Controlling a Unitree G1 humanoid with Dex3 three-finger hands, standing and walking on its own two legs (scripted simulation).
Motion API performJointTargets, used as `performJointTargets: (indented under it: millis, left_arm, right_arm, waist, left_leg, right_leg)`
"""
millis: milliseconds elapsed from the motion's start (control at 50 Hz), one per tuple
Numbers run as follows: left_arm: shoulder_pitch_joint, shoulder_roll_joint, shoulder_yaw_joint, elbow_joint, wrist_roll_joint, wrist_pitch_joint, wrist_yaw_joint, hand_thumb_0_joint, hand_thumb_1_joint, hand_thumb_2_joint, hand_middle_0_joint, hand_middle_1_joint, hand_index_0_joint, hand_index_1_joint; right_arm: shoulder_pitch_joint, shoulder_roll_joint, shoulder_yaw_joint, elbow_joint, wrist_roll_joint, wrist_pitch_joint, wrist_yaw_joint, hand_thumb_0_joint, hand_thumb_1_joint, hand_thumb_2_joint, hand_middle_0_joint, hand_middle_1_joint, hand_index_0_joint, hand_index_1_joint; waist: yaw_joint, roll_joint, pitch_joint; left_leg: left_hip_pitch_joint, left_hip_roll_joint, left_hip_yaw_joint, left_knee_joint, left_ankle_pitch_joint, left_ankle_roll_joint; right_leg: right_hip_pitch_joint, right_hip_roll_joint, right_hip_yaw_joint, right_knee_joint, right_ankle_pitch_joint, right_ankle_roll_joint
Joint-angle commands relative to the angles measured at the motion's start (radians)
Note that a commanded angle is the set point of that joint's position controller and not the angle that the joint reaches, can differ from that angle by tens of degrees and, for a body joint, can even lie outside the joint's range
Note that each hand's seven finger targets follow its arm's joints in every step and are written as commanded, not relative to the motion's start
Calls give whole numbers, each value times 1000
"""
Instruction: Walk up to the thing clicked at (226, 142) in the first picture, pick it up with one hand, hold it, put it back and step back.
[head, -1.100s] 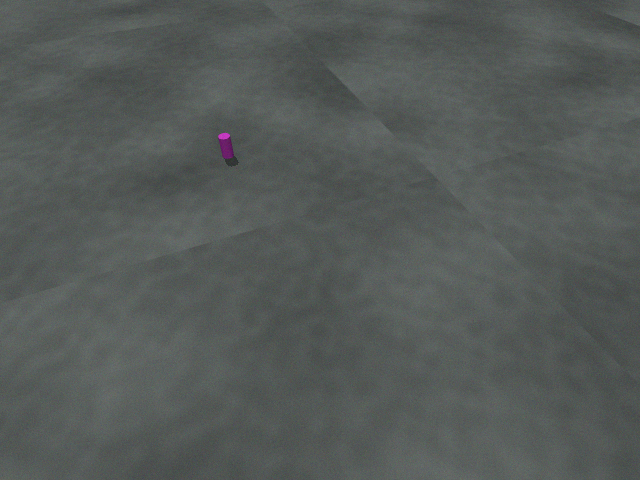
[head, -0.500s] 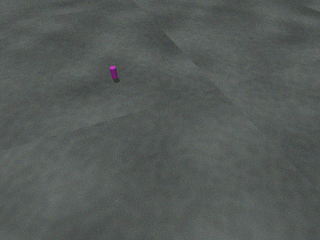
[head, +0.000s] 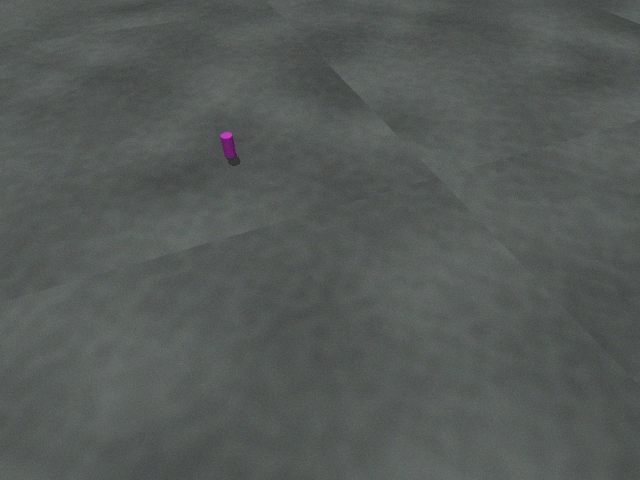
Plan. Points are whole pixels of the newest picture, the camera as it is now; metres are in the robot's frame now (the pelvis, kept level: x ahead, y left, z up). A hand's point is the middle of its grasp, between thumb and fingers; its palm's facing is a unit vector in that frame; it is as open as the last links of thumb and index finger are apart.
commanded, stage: stand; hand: left
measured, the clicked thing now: (228, 145) +1.85 +0.49 -0.72
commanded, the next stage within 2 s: walk up in 0.02 s
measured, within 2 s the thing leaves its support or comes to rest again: neither
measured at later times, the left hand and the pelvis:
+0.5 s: hand out of the picture +0.16 +0.40 -0.17, palm faces +0.07 -0.94 -0.35, open 7.4 cm; pelvis +0.13 +0.10 -0.02, yaw +6 degrees
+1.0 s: hand (127, 290) +0.50 +0.38 -0.14, palm faces +0.13 -0.94 -0.33, open 7.3 cm; pelvis +0.41 +0.11 -0.02, yaw +9 degrees
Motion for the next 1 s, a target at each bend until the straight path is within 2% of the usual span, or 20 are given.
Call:
performJointTargets:
  millis: [0,40,80,140,240,320,340,360,380,420,480,580,700,740,780,800,820,840,880,980]
  left_arm:
    - [40,353,124,-99,17,-49,-18,0,900,900,-200,-300,-200,-300]
    - [118,361,144,-94,31,-61,-31,0,900,900,-200,-300,-200,-300]
    - [105,394,156,-143,38,-80,-27,0,900,900,-200,-300,-200,-300]
    - [30,356,148,-182,32,-88,-29,0,900,900,-200,-300,-200,-300]
    - [-9,391,152,-221,33,-82,-50,0,900,900,-200,-300,-200,-300]
    - [-28,339,127,-227,35,-63,-59,0,900,900,-200,-300,-200,-300]
    - [20,267,106,-231,38,-57,-64,0,900,900,-200,-300,-200,-300]
    - [-2,194,81,-266,17,-61,-62,0,900,900,-200,-300,-200,-300]
    - [-50,302,94,-270,20,-63,-49,0,900,900,-200,-300,-200,-300]
    - [39,348,99,-211,-10,-64,-54,0,900,900,-200,-300,-200,-300]
    - [86,345,113,-177,-1,-50,-74,0,900,900,-200,-300,-200,-300]
    - [-35,303,110,-250,10,-46,-98,0,900,900,-200,-300,-200,-300]
    - [-168,240,102,-304,4,-52,-102,0,900,900,-200,-300,-200,-300]
    - [-151,233,106,-300,3,-51,-100,0,900,900,-200,-300,-200,-300]
    - [29,247,127,-259,0,-52,-85,0,900,900,-200,-300,-200,-300]
    - [185,295,151,-223,4,-60,-68,0,900,900,-200,-300,-200,-300]
    - [284,377,179,-214,18,-68,-55,0,900,900,-200,-300,-200,-300]
    - [296,445,187,-238,7,-76,-48,0,900,900,-200,-300,-200,-300]
    - [173,385,168,-265,-22,-78,-39,0,900,900,-200,-300,-200,-300]
    - [75,308,136,-306,-6,-100,-42,0,900,900,-200,-300,-200,-300]
  right_arm:
    - [14,-313,-112,-122,-14,-37,17,0,-900,-900,200,300,200,300]
    - [-134,-270,-106,-186,-27,-35,43,0,-900,-900,200,300,200,300]
    - [-179,-238,-105,-230,-36,-41,49,0,-900,-900,200,300,200,300]
    - [-46,-281,-130,-207,-18,-48,76,0,-900,-900,200,300,200,300]
    - [-12,-257,-141,-225,-21,-34,105,0,-900,-900,200,300,200,300]
    - [223,-295,-172,-148,-22,-52,80,0,-900,-900,200,300,200,300]
    - [361,-368,-198,-108,-30,-61,61,0,-900,-900,200,300,200,300]
    - [420,-486,-208,-134,-37,-76,46,0,-900,-900,200,300,200,300]
    - [292,-519,-209,-183,8,-77,48,0,-900,-900,200,300,200,300]
    - [143,-413,-167,-224,7,-89,38,0,-900,-900,200,300,200,300]
    - [135,-346,-139,-236,8,-105,32,0,-900,-900,200,300,200,300]
    - [183,-346,-140,-246,8,-118,32,0,-900,-900,200,300,200,300]
    - [235,-345,-142,-259,8,-116,25,0,-900,-900,200,300,200,300]
    - [239,-348,-145,-263,1,-106,16,0,-900,-900,200,300,200,300]
    - [216,-339,-142,-283,-7,-99,7,0,-900,-900,200,300,200,300]
    - [243,-293,-123,-288,-12,-97,9,0,-900,-900,200,300,200,300]
    - [298,-218,-98,-309,-4,-96,12,0,-900,-900,200,300,200,300]
    - [325,-236,-99,-315,21,-99,8,0,-900,-900,200,300,200,300]
    - [226,-303,-109,-279,18,-99,3,0,-900,-900,200,300,200,300]
    - [253,-261,-112,-262,-5,-74,47,0,-900,-900,200,300,200,300]
  waist:
    - [22,-20,-192]
    - [102,-78,-17]
    - [125,-140,61]
    - [40,-103,-31]
    - [16,-175,14]
    - [-106,28,-51]
    - [-164,247,-117]
    - [-184,461,-97]
    - [-138,264,-31]
    - [-33,61,-8]
    - [-9,96,20]
    - [-35,93,68]
    - [-56,75,31]
    - [-47,80,-1]
    - [55,38,-105]
    - [119,-45,-214]
    - [137,-242,-299]
    - [129,-310,-303]
    - [100,-93,-114]
    - [2,-142,-1]
  left_leg:
    - [-84,81,-128,75,-437,113]
    - [-502,28,-33,275,-426,79]
    - [-701,85,-50,565,-257,41]
    - [-550,115,-66,549,-217,21]
    - [-293,94,47,354,-115,-2]
    - [109,16,142,203,-76,20]
    - [315,59,-3,128,-311,69]
    - [296,333,-617,-152,-695,141]
    - [102,447,-823,-273,-776,240]
    - [70,338,-452,-147,-520,200]
    - [-60,255,-229,-188,-327,156]
    - [22,259,-138,-214,-160,208]
    - [32,221,-34,-130,221,152]
    - [57,217,-15,-47,306,151]
    - [61,188,20,223,466,135]
    - [-38,131,54,487,384,104]
    - [-295,45,89,770,37,85]
    - [-541,-70,36,934,-324,59]
    - [-517,41,-106,987,-223,69]
    - [-418,113,-25,704,-105,35]
  right_leg:
    - [90,-85,85,35,-403,-63]
    - [155,-230,292,-83,-672,-145]
    - [160,-472,520,-266,-621,-274]
    - [136,-324,287,-231,-529,-212]
    - [-115,-247,58,-193,-429,-173]
    - [-304,-182,-71,157,-401,-144]
    - [-455,-104,-129,549,-295,-112]
    - [-714,57,-36,855,-416,-65]
    - [-649,-18,125,904,-353,-75]
    - [-626,-98,155,850,-165,-54]
    - [-492,-122,92,708,-56,0]
    - [-542,-150,46,477,41,17]
    - [-353,-81,-57,248,151,-34]
    - [-284,-54,-82,229,110,-51]
    - [-64,-15,-92,184,54,-74]
    - [157,-29,-44,174,5,-97]
    - [388,-226,217,137,-229,-133]
    - [498,-452,678,-38,-251,-255]
    - [202,-393,478,-60,-120,-268]
    - [-96,-254,150,-117,-56,-226]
